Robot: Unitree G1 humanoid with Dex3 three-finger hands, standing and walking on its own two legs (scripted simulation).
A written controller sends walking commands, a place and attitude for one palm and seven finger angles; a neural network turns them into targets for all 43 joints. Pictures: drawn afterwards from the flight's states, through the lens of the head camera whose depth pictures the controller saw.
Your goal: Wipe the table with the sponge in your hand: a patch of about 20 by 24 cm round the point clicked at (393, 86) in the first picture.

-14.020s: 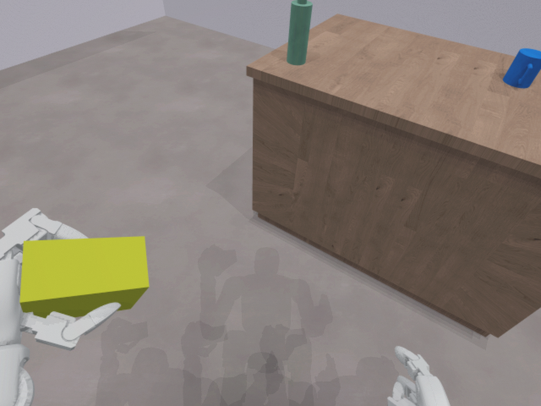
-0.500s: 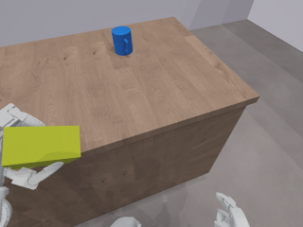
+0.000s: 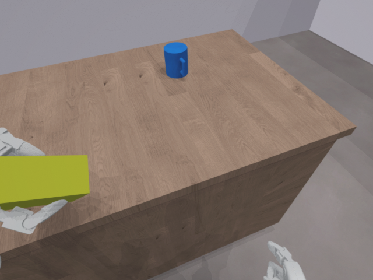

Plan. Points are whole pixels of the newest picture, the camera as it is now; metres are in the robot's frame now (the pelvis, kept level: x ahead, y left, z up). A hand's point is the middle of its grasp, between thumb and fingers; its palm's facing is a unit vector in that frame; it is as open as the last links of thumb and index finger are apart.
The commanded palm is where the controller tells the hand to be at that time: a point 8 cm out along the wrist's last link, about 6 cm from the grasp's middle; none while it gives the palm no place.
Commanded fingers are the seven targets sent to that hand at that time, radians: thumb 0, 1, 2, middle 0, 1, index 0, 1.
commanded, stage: shuffle to correct the standing spot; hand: left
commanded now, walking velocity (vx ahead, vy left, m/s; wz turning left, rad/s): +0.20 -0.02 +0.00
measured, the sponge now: (53, 182) +0.22 +0.22 +0.18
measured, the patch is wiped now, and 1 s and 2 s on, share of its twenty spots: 0.00 0.00 0.00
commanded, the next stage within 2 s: come to a stop and stand still in 0.04 s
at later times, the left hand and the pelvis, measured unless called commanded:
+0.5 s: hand (14, 154) +0.26 +0.29 +0.20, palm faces +0.38 -0.81 -0.44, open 10.0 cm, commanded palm +0.21 +0.32 +0.19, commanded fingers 0.00 0.10 1.30 -1.20 -1.60 -1.20 -1.60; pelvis +0.04 +0.05 +0.01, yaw -2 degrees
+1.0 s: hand (14, 134) +0.29 +0.30 +0.21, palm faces +0.44 -0.76 -0.48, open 10.0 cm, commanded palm +0.21 +0.30 +0.19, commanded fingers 0.00 0.10 1.30 -1.20 -1.60 -1.20 -1.60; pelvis +0.04 +0.03 +0.01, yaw -2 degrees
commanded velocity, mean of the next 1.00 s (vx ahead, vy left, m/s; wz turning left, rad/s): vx -0.01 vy -0.06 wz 0.00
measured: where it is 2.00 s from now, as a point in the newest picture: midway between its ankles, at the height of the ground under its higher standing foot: outside the picture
